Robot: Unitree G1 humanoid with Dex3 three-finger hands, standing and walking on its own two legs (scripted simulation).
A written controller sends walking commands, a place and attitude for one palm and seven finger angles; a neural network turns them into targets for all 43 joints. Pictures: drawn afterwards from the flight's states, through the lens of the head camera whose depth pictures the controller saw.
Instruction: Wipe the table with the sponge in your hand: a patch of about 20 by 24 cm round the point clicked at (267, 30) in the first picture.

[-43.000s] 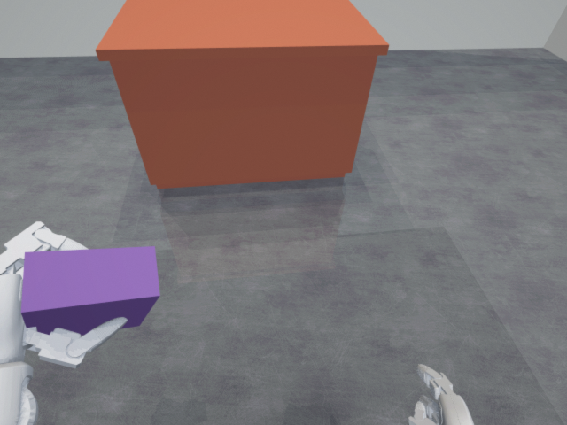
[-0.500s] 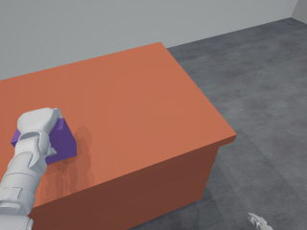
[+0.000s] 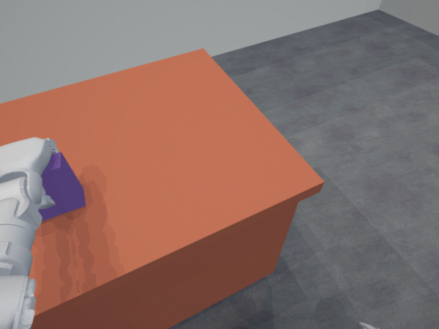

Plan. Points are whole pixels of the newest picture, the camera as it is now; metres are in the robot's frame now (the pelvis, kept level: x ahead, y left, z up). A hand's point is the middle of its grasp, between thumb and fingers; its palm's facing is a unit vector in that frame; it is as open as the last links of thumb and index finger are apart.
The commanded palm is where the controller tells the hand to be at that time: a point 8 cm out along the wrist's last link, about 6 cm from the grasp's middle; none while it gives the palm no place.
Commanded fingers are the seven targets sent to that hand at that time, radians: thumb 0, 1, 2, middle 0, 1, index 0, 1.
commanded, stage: wipe forward along the first lane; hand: left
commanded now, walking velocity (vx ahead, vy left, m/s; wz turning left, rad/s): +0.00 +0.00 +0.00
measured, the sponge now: (44, 196) +0.35 +0.37 +0.04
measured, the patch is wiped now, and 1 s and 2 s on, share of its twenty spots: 0.25 0.35 0.50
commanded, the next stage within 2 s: slide across to the middle lane in 0.24 s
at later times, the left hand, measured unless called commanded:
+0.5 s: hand (38, 159) +0.41 +0.39 +0.08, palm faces -0.11 +0.02 -0.99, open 9.9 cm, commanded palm +0.40 +0.36 +0.12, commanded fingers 0.00 0.10 1.30 -1.20 -1.60 -1.20 -1.60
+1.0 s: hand (71, 146) +0.45 +0.33 +0.08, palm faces -0.06 +0.00 -1.00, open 10.0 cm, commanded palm +0.43 +0.30 +0.13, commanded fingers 0.00 0.10 1.30 -1.20 -1.60 -1.20 -1.60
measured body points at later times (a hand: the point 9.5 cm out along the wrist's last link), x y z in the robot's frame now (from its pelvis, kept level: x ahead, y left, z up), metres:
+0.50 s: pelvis +0.02 +0.04 +0.01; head +0.06 +0.04 +0.45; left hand +0.42 +0.39 +0.13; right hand +0.12 -0.22 -0.12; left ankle +0.03 +0.11 -0.72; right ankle +0.02 -0.06 -0.72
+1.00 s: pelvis +0.04 +0.06 +0.01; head +0.08 +0.05 +0.46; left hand +0.45 +0.33 +0.13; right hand +0.20 -0.17 -0.12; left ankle +0.03 +0.11 -0.72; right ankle +0.02 -0.06 -0.72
